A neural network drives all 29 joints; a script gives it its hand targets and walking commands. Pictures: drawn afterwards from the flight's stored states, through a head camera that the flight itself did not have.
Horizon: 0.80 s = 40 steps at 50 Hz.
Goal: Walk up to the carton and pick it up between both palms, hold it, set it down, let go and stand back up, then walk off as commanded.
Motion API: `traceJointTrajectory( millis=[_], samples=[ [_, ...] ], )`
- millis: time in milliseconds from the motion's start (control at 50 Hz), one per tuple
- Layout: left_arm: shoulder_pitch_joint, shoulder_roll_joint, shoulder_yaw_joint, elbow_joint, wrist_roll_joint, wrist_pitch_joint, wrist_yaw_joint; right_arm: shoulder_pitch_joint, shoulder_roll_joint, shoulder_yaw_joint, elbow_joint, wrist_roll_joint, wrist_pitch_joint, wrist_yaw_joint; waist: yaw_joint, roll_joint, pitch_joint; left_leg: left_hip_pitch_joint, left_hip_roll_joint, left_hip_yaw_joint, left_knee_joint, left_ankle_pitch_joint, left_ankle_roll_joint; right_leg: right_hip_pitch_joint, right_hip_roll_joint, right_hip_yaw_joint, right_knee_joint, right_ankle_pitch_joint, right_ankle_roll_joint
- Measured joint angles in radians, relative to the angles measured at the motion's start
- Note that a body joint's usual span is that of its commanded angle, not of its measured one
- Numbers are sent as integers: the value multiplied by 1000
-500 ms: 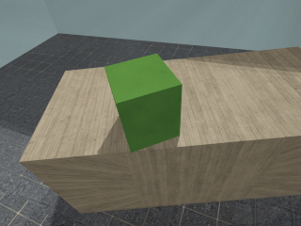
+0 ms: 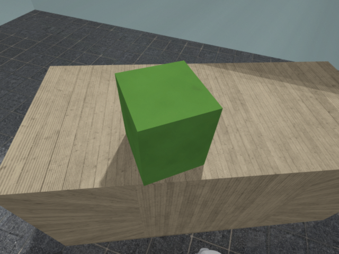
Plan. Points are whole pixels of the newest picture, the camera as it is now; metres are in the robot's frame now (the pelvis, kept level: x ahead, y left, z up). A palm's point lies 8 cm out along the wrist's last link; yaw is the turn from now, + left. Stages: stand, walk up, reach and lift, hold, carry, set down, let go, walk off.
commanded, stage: walk up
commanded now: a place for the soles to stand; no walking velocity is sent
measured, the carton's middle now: (163, 123) +0.47 +0.05 +0.03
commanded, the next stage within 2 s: reach and lift in 1.90 s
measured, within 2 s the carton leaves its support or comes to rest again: neither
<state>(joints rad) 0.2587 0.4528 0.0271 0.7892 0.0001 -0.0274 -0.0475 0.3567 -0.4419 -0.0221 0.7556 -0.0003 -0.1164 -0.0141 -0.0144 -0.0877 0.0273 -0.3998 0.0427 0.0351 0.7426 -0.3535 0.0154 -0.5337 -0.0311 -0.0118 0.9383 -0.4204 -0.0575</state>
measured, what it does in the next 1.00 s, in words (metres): steps on the spot: right foot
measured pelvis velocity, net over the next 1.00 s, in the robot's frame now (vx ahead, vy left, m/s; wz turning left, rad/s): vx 0.04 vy -0.02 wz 0.02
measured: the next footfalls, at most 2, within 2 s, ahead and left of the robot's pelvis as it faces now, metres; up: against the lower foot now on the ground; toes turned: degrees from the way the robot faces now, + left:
right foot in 0.06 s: +0.12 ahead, -0.12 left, +0.00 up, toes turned -1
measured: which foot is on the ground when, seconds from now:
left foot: down 0.00-1.00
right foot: up 0.00-0.04, down 0.06-1.00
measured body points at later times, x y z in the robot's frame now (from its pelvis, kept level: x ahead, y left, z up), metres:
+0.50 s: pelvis +0.03 -0.02 -0.01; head +0.04 -0.02 +0.44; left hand +0.12 +0.30 -0.11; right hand +0.09 -0.35 -0.10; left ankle +0.03 +0.13 -0.71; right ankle +0.07 -0.12 -0.71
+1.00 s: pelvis +0.04 -0.02 -0.01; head +0.06 -0.02 +0.44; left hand +0.14 +0.30 -0.11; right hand +0.12 -0.35 -0.10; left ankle +0.04 +0.13 -0.71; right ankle +0.07 -0.12 -0.71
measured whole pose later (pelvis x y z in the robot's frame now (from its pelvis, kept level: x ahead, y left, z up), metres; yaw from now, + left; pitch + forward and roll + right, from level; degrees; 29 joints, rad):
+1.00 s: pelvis +0.04 -0.02 -0.01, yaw +1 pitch -1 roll +2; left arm 0.24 0.43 0.03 0.79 0.00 -0.02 -0.02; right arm 0.35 -0.44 -0.02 0.78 0.00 -0.09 -0.03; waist 0.00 -0.04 0.05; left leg -0.37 0.05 0.02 0.83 -0.44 -0.02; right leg -0.44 -0.03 -0.03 0.90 -0.46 -0.04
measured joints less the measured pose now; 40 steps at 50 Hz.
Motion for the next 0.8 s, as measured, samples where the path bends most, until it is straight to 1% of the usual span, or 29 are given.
traceJointTrajectory(
  millis=[40,60,80,100,140,200,240,260,280,300,320,360,420,480,520,540,560,600,640,740,760,800],
  samples=[
    [0,-4,0,0,0,0,5,0,0,0,0,0,1,0,0,-5,4,0,0,2,16,-13,0,24,-1,1,-101,4,0],
    [0,-9,0,0,0,0,8,0,0,0,0,0,2,-1,1,-3,8,0,1,1,34,-25,0,41,-1,0,-143,57,1],
    [0,-16,0,0,0,0,12,0,0,0,1,0,7,-1,1,7,14,0,6,-3,58,-40,0,45,3,-4,-140,113,6],
    [0,-26,0,0,0,0,15,0,0,0,1,0,14,-1,2,16,17,-1,9,-6,89,-65,0,46,5,-6,-119,114,14],
    [0,-42,0,0,0,0,16,0,0,0,1,0,31,-5,4,30,16,-4,8,-6,173,-167,0,59,5,-6,-95,83,18],
    [0,-47,0,0,0,0,16,0,0,0,0,0,36,-6,5,47,16,-5,9,-6,226,-211,0,74,6,-6,-94,66,18],
    [0,-43,0,0,0,0,15,0,0,0,0,0,36,-6,4,55,16,-5,9,-6,214,-208,0,74,6,-7,-94,66,18],
    [0,-41,0,0,0,0,14,0,-1,0,1,0,36,-6,4,60,14,-1,9,-5,179,-180,0,72,6,-8,-94,66,18],
    [-1,-39,0,0,0,1,13,0,-1,0,2,0,36,-6,4,65,14,10,9,-3,116,-146,0,68,6,-10,-91,64,19],
    [-2,-37,0,0,0,4,13,0,0,0,3,0,35,-6,4,67,16,15,8,-2,81,-71,-1,62,6,-9,-82,60,19],
    [-2,-36,0,1,0,10,13,0,0,0,7,0,34,-6,4,67,19,15,7,-1,85,-46,-8,62,5,-7,-70,48,19],
    [-3,-32,0,0,0,20,13,0,0,0,18,0,33,-7,3,64,14,15,7,-2,93,-61,-12,59,5,-7,-39,11,19],
    [-4,-14,0,0,0,20,13,0,0,0,18,0,31,-8,4,45,14,15,7,-2,92,-73,-12,72,5,-7,-73,20,19],
    [-4,-17,0,0,0,16,16,0,0,0,18,0,31,-8,8,43,14,15,9,-8,100,-85,-12,74,6,-13,-71,35,20],
    [-4,-22,0,0,0,15,16,0,0,0,18,0,31,-8,13,44,14,15,9,-8,124,-159,-12,80,6,-13,-71,30,20],
    [-4,-24,0,0,0,15,16,0,0,0,18,0,31,-8,13,45,13,15,10,-8,127,-174,-12,80,7,-13,-71,28,20],
    [-4,-25,0,0,0,15,16,0,0,0,18,0,31,-8,13,48,13,15,10,-9,117,-160,-12,80,7,-15,-71,26,20],
    [-5,-27,0,0,0,15,16,0,0,0,18,0,30,-8,13,51,13,18,10,-8,82,-55,-14,77,6,-17,-66,23,20],
    [-5,-29,0,0,0,16,16,0,0,0,19,0,29,-8,13,51,9,18,10,-9,83,-62,-25,75,6,-16,-62,14,20],
    [-6,-27,0,0,0,12,19,-2,0,0,20,0,27,-8,16,47,11,17,11,-12,91,-76,-25,78,7,-19,-60,6,20],
    [-6,-29,0,0,0,8,19,-5,0,0,20,0,28,-8,16,48,14,14,11,-12,110,-85,-25,82,7,-19,-60,4,20],
    [-6,-31,0,0,0,8,20,-9,0,0,20,0,34,-10,18,50,15,12,11,-12,152,-176,-25,93,7,-19,-62,1,17]
  ],
)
